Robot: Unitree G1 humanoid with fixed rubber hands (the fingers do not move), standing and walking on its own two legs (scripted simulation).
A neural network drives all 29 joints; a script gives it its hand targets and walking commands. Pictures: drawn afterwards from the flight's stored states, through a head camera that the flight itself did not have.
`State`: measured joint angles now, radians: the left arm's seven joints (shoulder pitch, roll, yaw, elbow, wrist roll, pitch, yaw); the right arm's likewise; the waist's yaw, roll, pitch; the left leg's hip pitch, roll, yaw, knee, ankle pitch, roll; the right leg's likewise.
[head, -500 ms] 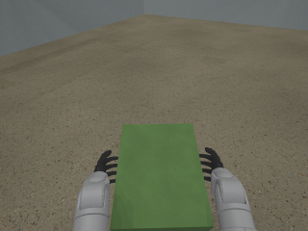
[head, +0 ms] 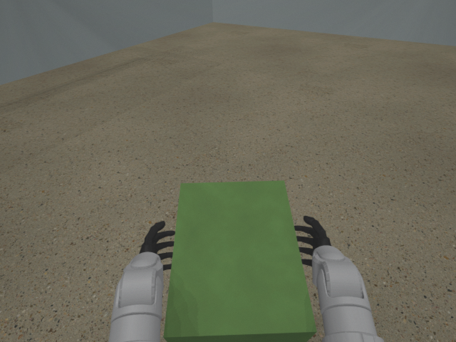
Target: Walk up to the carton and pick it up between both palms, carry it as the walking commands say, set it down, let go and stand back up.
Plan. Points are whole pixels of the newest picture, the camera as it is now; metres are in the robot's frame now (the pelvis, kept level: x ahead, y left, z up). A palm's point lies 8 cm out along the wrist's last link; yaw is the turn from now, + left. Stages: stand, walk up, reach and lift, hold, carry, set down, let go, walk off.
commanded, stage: hold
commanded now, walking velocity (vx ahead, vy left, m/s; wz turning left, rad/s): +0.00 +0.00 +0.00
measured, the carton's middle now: (235, 265) +0.32 +0.00 -0.02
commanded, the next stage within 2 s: carry in 0.88 s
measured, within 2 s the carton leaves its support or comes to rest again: neither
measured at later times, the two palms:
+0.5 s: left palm (151, 262) +0.28 +0.15 +0.05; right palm (322, 256) +0.28 -0.16 +0.05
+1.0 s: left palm (148, 252) +0.29 +0.16 +0.06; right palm (317, 248) +0.29 -0.15 +0.06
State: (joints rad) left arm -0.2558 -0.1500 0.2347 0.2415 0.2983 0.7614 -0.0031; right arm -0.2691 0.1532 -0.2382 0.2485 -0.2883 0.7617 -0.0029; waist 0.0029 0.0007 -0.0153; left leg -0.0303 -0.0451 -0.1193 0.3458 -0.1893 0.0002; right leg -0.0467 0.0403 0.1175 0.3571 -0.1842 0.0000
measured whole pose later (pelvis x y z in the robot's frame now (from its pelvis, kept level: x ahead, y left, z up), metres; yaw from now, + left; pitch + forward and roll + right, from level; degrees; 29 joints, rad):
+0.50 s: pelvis +0.00 +0.00 +0.00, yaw +0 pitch -7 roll +0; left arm -0.23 -0.14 0.22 0.22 0.29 0.76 0.00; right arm -0.25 0.15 -0.22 0.23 -0.28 0.76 0.00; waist 0.00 0.00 -0.01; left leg -0.02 -0.04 -0.12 0.34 -0.19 0.00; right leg -0.04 0.04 0.11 0.35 -0.19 0.00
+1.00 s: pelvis +0.01 +0.01 +0.00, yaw +0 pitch +0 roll +0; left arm -0.22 -0.14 0.15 0.10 0.25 0.82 0.05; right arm -0.21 0.14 -0.17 0.07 -0.24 0.82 -0.07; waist 0.01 0.00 -0.11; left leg -0.27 -0.01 0.00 0.58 -0.40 0.00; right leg -0.22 0.00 0.08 0.44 -0.28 0.00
